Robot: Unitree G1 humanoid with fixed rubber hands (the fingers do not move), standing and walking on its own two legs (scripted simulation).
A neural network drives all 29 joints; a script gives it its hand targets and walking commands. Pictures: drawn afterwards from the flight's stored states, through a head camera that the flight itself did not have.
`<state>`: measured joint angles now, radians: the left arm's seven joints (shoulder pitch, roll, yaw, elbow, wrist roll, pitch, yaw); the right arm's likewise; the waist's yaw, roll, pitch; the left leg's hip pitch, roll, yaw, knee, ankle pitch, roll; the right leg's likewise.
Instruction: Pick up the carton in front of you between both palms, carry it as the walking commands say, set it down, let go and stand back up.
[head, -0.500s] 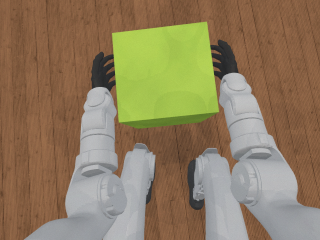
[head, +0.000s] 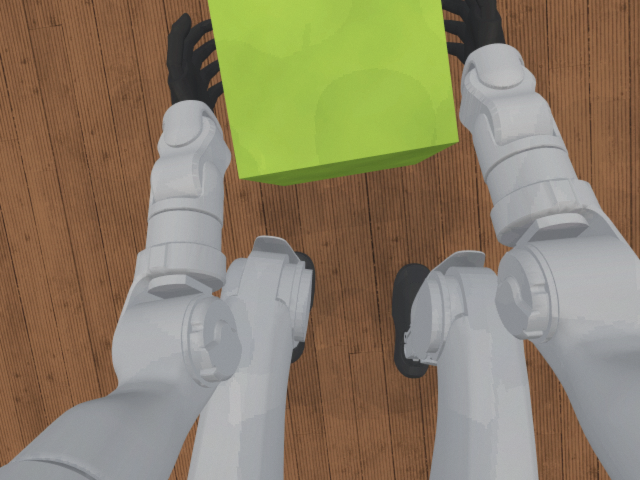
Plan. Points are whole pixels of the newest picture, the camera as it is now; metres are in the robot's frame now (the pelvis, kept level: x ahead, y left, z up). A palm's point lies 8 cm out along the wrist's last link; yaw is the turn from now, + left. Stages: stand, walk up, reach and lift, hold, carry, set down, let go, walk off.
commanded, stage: set down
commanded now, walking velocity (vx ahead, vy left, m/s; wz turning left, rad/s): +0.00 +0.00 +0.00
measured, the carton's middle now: (335, 89) +0.50 +0.04 -0.23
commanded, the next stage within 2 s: none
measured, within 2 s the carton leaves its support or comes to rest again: rests again in 1.24 s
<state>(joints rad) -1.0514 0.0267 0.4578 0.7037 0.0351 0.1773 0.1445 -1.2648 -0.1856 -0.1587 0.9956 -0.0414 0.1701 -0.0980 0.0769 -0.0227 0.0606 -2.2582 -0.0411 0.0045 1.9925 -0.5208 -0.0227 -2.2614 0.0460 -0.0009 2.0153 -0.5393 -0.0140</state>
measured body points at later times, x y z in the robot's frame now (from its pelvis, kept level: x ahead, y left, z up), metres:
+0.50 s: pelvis +0.00 +0.00 -0.04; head +0.35 -0.01 +0.24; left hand +0.49 +0.21 -0.20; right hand +0.55 -0.09 -0.22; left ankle +0.11 +0.12 -0.38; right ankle +0.11 -0.11 -0.38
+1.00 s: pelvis -0.01 -0.01 -0.05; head +0.35 -0.02 +0.23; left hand +0.50 +0.22 -0.21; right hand +0.55 -0.09 -0.22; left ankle +0.11 +0.12 -0.38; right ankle +0.11 -0.11 -0.38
